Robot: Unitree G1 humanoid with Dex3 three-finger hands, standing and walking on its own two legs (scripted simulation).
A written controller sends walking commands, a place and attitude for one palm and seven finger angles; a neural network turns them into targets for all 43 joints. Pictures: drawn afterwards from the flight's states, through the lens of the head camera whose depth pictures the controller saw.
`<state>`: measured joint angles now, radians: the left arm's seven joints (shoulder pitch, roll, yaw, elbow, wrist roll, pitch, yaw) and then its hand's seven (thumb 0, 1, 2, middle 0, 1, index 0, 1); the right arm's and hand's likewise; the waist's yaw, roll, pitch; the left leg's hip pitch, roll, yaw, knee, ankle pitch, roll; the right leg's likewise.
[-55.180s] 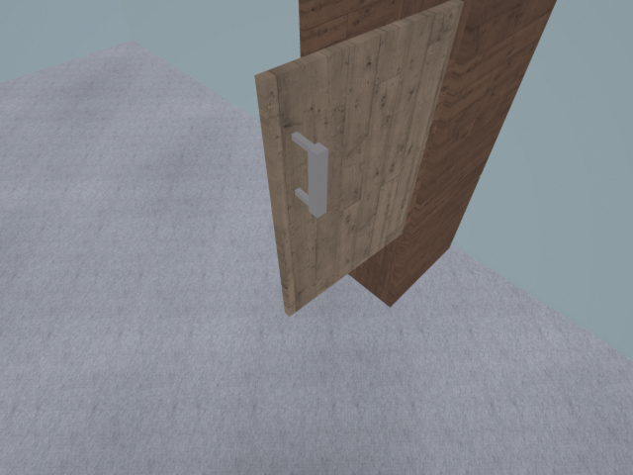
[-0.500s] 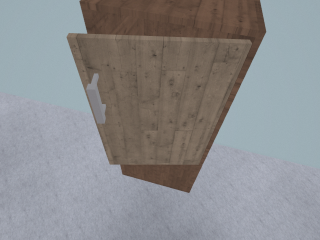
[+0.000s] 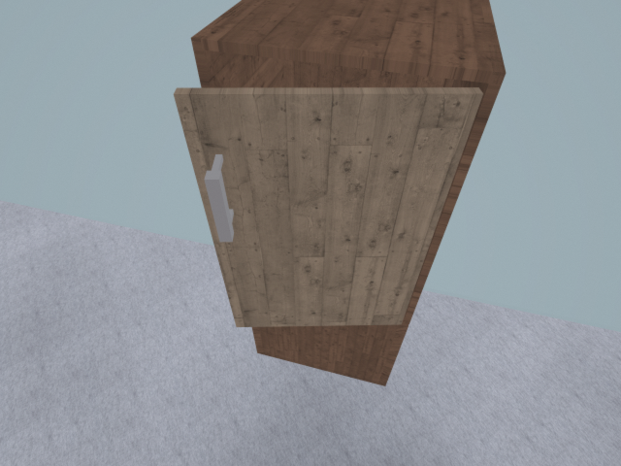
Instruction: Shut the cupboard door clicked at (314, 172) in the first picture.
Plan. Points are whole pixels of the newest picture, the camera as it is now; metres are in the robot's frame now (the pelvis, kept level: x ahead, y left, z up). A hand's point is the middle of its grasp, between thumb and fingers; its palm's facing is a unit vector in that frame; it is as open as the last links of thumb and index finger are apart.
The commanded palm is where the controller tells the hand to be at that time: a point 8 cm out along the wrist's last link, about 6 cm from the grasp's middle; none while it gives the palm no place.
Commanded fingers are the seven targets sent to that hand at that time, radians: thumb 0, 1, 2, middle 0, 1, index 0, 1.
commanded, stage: come to a stop and stand still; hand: left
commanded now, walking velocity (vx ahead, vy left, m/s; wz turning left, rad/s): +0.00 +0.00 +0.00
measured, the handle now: (222, 199) +0.46 +0.16 +0.10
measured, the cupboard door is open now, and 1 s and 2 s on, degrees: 16 16 16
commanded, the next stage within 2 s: look again from close up in 0.40 s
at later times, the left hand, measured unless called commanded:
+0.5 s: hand out of the picture -0.07 +0.17 -0.17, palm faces +0.05 -0.99 -0.16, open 7.3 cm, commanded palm none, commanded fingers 0.00 0.90 0.90 -0.20 -0.30 -0.20 -0.30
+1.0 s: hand out of the picture -0.01 +0.16 -0.17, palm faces +0.03 -0.99 -0.16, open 7.3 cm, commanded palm none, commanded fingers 0.00 0.90 0.90 -0.20 -0.30 -0.20 -0.30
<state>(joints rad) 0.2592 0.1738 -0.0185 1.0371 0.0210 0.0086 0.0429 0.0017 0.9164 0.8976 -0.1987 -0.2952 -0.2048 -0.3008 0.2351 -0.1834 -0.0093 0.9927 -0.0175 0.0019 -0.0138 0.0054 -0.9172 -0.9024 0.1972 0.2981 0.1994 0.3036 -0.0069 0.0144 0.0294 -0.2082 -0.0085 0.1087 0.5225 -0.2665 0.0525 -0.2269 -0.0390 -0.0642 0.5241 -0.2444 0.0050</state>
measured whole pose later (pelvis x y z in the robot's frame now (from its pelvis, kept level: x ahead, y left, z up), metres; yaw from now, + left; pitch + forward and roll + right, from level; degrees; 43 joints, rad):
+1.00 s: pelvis +0.01 +0.01 +0.01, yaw +1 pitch -1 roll +0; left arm 0.31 0.13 -0.02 1.10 0.02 -0.02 0.04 0.00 0.92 0.90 -0.20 -0.29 -0.20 -0.30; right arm 0.29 -0.13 0.01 1.12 -0.01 -0.02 -0.02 0.01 -0.91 -0.90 0.20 0.30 0.20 0.30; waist 0.00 -0.01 0.02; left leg -0.20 -0.03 0.09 0.42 -0.21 0.06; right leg -0.22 -0.02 -0.01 0.44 -0.20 0.01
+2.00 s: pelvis +0.02 -0.02 -0.05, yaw +4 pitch +10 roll -1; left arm 0.52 0.25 0.18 -0.16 -0.32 -0.34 -0.27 0.01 0.90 0.90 -0.88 -1.04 -0.89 -1.05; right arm 0.32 -0.26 -0.01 0.54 0.03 -0.20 -0.07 0.01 -0.90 -0.90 0.20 0.30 0.20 0.30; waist 0.00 0.03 -0.11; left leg -0.68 0.01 0.01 0.97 -0.47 0.02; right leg -0.65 0.00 -0.09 0.93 -0.46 -0.03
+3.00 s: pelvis +0.02 -0.01 -0.01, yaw +4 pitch +1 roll -1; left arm 0.30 0.26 0.18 -0.17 -0.27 -0.07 -0.21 0.01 0.90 0.90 -1.30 -1.50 -1.30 -1.50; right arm 0.27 -0.26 0.05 0.56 0.04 -0.23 -0.06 0.01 -0.90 -0.90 0.20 0.30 0.20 0.30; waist 0.03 0.04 -0.05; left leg -0.35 -0.01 0.03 0.68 -0.35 0.04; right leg -0.33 0.00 -0.07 0.65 -0.34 -0.02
